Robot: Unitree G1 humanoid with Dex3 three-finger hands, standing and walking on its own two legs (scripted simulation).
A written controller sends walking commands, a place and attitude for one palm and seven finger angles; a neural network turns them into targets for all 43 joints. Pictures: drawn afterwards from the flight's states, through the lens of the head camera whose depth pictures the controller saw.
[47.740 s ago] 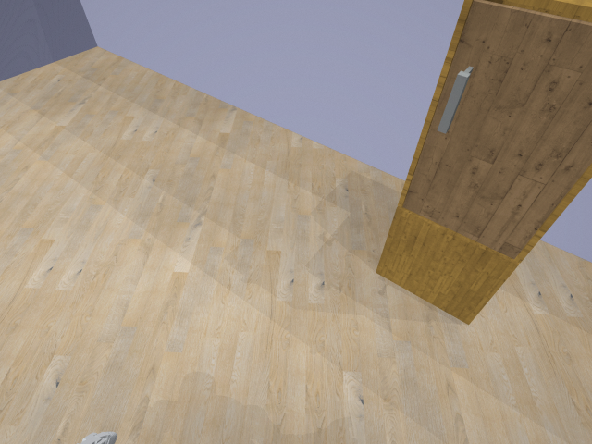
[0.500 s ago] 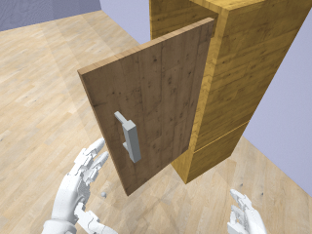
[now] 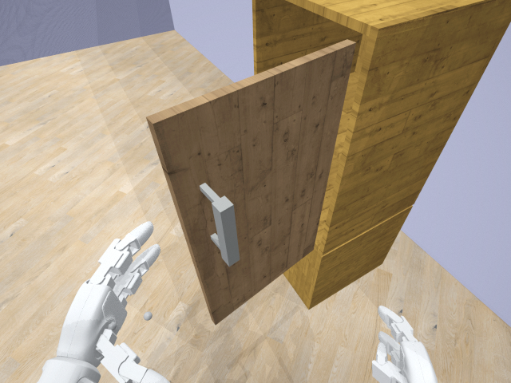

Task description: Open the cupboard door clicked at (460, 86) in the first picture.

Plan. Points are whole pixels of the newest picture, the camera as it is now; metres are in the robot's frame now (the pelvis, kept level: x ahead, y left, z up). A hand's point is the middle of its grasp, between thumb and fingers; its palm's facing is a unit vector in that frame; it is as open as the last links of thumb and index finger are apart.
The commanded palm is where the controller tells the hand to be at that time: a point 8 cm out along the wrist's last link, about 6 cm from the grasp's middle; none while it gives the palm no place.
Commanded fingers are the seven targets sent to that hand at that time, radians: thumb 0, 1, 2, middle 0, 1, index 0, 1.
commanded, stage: draw the hand back to the body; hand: left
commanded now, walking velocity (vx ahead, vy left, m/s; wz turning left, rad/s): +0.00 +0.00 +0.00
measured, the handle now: (219, 225) +0.33 +0.08 +0.10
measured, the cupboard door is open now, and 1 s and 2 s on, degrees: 98 98 98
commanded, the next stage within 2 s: step back with the hand held close in 1.32 s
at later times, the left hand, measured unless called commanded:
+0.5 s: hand (78, 290) +0.20 +0.22 +0.14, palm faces +0.26 -0.91 -0.32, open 14.3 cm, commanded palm +0.16 +0.27 +0.17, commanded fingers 0.00 0.17 0.58 -0.17 -0.30 -0.17 -0.30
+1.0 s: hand (14, 248) +0.22 +0.28 +0.20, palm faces +0.45 -0.80 -0.39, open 8.4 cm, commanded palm +0.17 +0.31 +0.21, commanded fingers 0.00 0.90 0.90 -0.20 -0.30 -0.20 -0.30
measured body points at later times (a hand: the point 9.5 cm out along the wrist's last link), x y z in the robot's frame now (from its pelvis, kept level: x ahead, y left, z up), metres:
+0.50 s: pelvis +0.01 +0.02 +0.03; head +0.00 +0.00 +0.48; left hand +0.18 +0.27 +0.16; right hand +0.19 -0.20 -0.04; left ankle -0.03 +0.10 -0.70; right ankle +0.03 -0.10 -0.70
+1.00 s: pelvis +0.02 +0.02 +0.04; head +0.01 +0.00 +0.49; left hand +0.19 +0.32 +0.22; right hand +0.21 -0.20 -0.04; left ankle -0.03 +0.10 -0.70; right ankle +0.03 -0.10 -0.70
